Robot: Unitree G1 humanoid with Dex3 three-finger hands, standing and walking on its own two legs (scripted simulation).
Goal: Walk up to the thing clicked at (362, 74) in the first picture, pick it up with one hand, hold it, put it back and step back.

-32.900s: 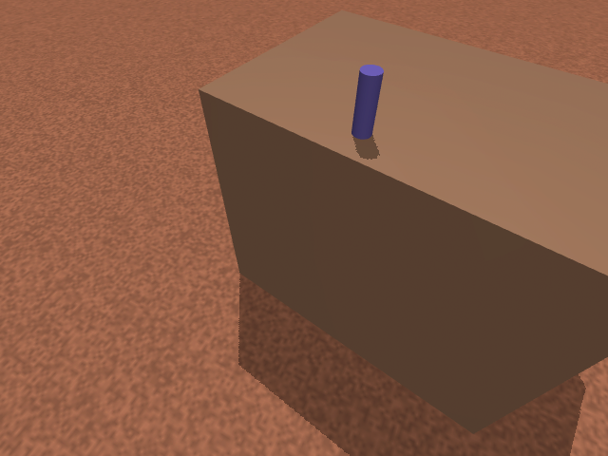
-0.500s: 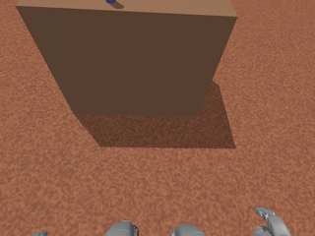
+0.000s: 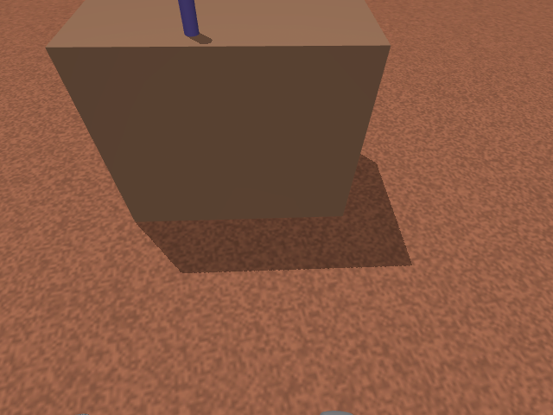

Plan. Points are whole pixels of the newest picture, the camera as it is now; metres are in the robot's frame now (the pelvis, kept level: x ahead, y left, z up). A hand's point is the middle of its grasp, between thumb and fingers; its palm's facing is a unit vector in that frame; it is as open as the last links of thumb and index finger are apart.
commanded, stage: step back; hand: left
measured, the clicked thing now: (187, 8) +1.09 +0.25 +0.10
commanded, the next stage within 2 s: stand in 0.70 s
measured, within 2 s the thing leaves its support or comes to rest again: neither
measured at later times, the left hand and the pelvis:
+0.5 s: hand out of the picture +0.13 +0.27 -0.15, palm faces +0.03 -0.94 -0.35, open 7.4 cm; pelvis +0.04 +0.00 +0.00, yaw +1 degrees
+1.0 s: hand out of the picture +0.12 +0.25 -0.14, palm faces +0.01 -0.94 -0.33, open 7.4 cm; pelvis +0.04 +0.00 +0.02, yaw +1 degrees
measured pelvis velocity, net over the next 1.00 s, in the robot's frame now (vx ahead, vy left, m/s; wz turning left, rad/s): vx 0.04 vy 0.00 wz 0.02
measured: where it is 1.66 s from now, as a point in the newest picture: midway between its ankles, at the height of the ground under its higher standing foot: outside the picture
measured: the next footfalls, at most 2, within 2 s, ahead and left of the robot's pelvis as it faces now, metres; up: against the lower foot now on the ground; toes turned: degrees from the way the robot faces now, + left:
none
